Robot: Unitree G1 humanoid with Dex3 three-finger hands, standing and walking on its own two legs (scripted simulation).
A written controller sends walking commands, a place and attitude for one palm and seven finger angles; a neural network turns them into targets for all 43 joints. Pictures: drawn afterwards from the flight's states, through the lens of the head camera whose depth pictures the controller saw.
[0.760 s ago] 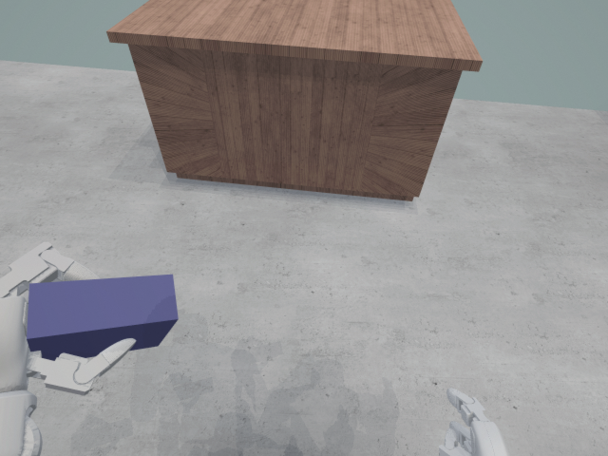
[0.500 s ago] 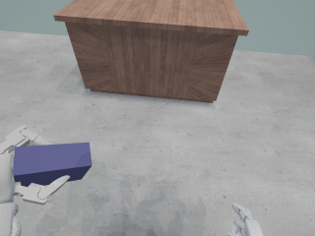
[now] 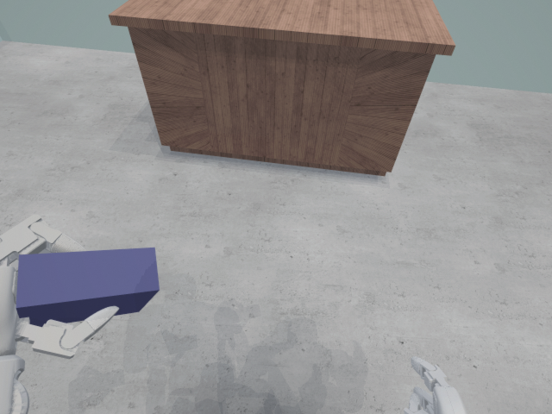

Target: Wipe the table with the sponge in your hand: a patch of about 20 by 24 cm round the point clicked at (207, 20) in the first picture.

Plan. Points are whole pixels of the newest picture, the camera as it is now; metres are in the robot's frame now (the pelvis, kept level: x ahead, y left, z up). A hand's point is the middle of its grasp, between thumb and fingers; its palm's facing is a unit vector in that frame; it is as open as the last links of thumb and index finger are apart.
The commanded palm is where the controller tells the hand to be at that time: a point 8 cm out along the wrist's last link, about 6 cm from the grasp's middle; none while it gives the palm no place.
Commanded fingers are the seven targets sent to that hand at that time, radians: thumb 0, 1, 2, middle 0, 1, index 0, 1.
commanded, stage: walk to a spot facing it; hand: left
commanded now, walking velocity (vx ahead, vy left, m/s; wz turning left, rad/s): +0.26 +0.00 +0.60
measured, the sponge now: (109, 286) +0.23 +0.20 +0.14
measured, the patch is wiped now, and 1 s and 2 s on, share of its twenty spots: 0.00 0.00 0.00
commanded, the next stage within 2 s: none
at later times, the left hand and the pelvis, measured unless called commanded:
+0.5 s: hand out of the picture +0.16 +0.29 +0.16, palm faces +0.63 -0.66 -0.40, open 9.3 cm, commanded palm +0.11 +0.32 +0.19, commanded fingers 0.00 0.10 1.30 -1.20 -1.60 -1.20 -1.60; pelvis +0.04 +0.00 +0.00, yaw +18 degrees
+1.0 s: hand (21, 281) +0.22 +0.28 +0.17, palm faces +0.76 -0.49 -0.43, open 9.3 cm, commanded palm +0.15 +0.29 +0.19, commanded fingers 0.00 0.10 1.30 -1.20 -1.60 -1.20 -1.60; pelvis +0.15 -0.03 +0.00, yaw +30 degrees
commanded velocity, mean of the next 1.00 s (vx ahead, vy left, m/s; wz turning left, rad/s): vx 0.33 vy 0.00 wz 0.44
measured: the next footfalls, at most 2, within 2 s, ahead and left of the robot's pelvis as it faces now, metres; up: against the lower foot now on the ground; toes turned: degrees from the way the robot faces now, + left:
left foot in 0.52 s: +0.09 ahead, +0.16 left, +0.00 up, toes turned +26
right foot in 0.86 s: +0.24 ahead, -0.08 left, +0.00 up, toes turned +18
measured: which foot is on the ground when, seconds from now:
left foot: down 0.00-0.26, up 0.28-0.50, down 0.52-0.88, up 0.90-1.00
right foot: down 0.00-0.52, up 0.54-0.84, down 0.86-1.00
